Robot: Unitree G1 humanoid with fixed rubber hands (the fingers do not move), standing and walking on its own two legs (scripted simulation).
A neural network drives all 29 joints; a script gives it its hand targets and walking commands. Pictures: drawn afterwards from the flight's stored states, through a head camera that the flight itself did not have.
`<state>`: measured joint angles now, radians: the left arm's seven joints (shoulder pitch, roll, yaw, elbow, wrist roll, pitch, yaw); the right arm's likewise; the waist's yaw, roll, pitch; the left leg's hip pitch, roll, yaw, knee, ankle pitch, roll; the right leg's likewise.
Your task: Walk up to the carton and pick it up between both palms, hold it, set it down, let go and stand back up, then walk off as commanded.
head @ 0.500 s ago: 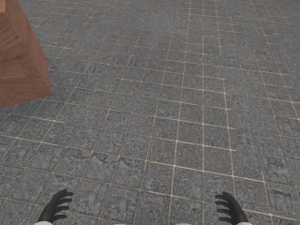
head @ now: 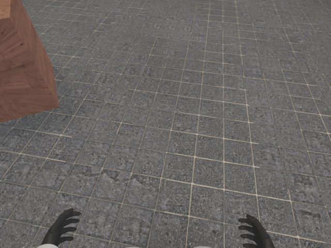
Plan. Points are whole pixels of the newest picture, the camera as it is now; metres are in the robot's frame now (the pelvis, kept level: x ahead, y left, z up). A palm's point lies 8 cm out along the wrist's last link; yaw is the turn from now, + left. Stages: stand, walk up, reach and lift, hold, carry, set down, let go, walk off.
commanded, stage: stand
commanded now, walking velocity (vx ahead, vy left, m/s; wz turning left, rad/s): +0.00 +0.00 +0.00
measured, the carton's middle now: out of the picture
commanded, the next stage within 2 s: none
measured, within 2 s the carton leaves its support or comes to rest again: neither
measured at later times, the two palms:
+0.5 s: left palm (50, 246) +0.14 +0.27 -0.07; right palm out of the picture +0.13 -0.24 -0.10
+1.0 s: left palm out of the picture +0.14 +0.28 -0.07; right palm out of the picture +0.12 -0.24 -0.10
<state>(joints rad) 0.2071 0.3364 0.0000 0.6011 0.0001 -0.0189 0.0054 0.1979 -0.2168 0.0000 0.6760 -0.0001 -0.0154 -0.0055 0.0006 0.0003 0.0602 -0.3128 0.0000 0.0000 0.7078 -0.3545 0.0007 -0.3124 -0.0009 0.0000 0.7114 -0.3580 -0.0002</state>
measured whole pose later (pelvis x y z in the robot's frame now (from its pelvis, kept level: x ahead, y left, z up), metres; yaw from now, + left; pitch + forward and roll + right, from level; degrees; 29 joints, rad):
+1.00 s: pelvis -0.01 +0.00 +0.00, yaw +0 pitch -3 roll +0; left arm 0.21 0.34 0.00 0.63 0.00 -0.02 0.00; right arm 0.20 -0.22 0.00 0.72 0.00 -0.02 -0.01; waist 0.00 0.01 0.06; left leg -0.31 0.00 0.00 0.71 -0.35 0.00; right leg -0.31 0.00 0.00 0.71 -0.35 0.00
